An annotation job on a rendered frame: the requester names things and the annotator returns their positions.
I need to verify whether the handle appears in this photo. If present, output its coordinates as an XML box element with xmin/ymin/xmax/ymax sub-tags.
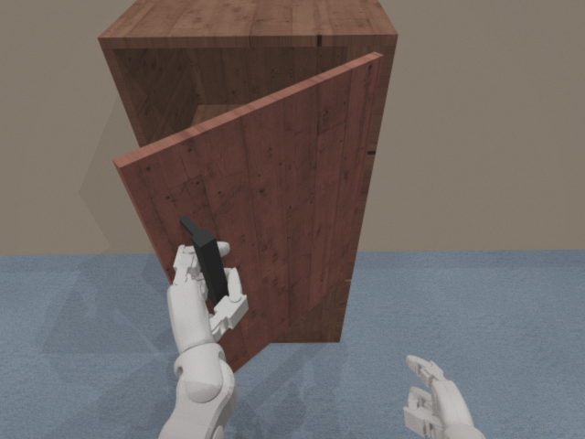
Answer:
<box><xmin>179</xmin><ymin>215</ymin><xmax>229</xmax><ymax>307</ymax></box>

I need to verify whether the robot right hand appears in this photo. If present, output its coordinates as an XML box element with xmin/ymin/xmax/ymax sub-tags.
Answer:
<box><xmin>403</xmin><ymin>355</ymin><xmax>474</xmax><ymax>439</ymax></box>

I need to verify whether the cupboard door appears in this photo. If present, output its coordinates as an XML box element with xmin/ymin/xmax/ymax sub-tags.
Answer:
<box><xmin>112</xmin><ymin>51</ymin><xmax>384</xmax><ymax>373</ymax></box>

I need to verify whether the robot left forearm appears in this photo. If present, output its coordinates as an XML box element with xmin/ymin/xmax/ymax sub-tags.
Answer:
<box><xmin>158</xmin><ymin>343</ymin><xmax>239</xmax><ymax>439</ymax></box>

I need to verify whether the robot left hand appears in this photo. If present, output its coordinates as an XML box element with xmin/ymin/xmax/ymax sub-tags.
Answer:
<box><xmin>167</xmin><ymin>241</ymin><xmax>249</xmax><ymax>355</ymax></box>

